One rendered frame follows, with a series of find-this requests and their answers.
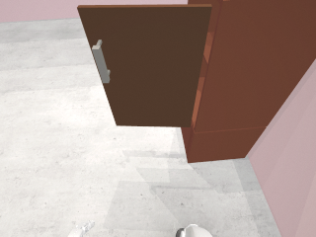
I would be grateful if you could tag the right robot thigh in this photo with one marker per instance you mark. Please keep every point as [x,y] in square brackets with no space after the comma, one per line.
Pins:
[194,231]

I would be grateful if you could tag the robot left hand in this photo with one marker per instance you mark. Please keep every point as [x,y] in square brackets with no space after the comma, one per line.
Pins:
[81,229]

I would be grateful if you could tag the handle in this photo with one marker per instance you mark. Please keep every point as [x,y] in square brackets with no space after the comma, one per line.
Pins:
[101,63]

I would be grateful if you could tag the cupboard door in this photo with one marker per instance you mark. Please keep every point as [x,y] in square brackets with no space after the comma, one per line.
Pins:
[154,53]

